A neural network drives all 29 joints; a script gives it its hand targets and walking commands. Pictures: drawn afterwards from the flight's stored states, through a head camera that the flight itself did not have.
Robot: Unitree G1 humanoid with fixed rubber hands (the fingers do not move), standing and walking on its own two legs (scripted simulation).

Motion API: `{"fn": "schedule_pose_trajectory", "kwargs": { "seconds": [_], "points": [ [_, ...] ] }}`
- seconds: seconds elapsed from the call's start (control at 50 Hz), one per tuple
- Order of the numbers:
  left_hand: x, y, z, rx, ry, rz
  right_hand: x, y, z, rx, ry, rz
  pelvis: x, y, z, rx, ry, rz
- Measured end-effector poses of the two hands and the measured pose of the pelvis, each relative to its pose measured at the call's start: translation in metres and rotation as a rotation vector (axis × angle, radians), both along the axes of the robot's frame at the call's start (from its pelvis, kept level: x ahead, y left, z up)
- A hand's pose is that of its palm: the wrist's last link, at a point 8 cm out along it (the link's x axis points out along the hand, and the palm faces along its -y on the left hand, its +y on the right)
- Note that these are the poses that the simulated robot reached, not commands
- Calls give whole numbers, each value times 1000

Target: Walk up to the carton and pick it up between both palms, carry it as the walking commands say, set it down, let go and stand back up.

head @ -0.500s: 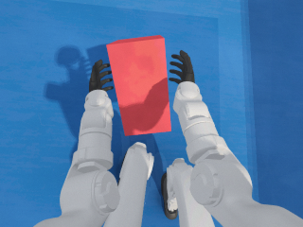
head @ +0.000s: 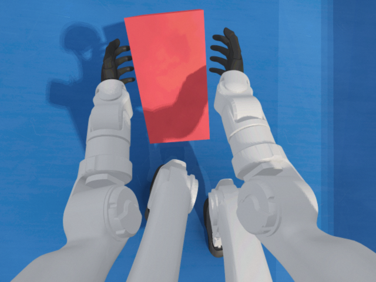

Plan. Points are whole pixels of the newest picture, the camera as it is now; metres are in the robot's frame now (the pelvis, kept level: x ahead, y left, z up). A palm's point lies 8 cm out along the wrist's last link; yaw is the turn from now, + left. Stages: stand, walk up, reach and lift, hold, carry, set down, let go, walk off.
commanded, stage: set down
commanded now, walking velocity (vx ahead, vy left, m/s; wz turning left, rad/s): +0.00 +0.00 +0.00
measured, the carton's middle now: (175, 74) +0.52 +0.15 -0.22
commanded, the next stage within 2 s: none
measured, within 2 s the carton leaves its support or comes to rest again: neither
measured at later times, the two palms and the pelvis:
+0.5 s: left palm (121, 81) +0.47 +0.26 -0.20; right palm (222, 77) +0.53 +0.04 -0.17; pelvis -0.01 +0.00 -0.05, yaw -1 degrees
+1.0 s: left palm (134, 71) +0.51 +0.25 -0.24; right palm (229, 74) +0.56 +0.02 -0.23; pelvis +0.01 +0.00 -0.08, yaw -3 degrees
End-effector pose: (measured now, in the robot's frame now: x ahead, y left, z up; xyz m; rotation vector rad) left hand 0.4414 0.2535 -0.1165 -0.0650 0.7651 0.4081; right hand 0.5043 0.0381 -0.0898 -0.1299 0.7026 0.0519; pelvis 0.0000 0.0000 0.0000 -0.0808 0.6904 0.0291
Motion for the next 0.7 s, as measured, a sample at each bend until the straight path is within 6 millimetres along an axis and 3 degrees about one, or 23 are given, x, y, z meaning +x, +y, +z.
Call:
{"fn": "schedule_pose_trajectory", "kwargs": {
  "seconds": [0.6, 0.7],
  "points": [
    [32, 8, -102, 7, 37, -59, 26, 1, -104, -2, 43, 23, -7, 3, -60, -4, 12, -35],
    [42, 4, -108, -8, 45, -85, 33, -6, -113, 8, 52, 8, -3, 5, -65, 8, 13, -48]
  ]
}}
